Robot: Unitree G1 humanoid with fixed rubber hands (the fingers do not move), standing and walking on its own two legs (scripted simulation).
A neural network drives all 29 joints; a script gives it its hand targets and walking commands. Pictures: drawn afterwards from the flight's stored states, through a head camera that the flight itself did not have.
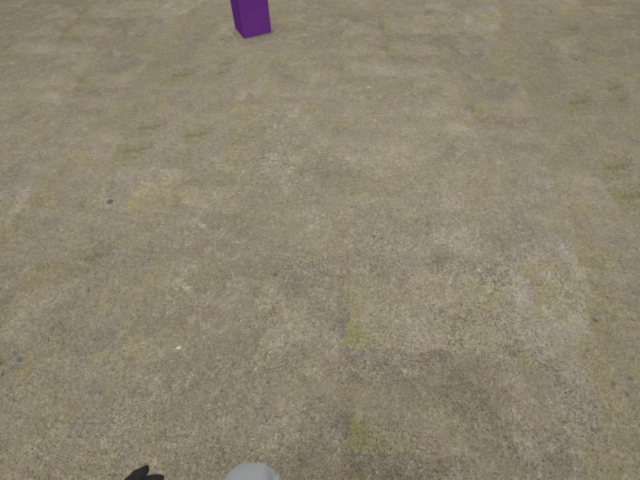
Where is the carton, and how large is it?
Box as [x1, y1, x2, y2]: [230, 0, 270, 38]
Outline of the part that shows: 230,0 235,27 244,38 270,32 267,0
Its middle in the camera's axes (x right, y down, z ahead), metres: -0.51 -1.63 +2.75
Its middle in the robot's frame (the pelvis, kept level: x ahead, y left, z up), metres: +3.08 +0.38 -0.65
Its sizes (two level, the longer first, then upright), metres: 0.210 0.200 0.250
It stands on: the floor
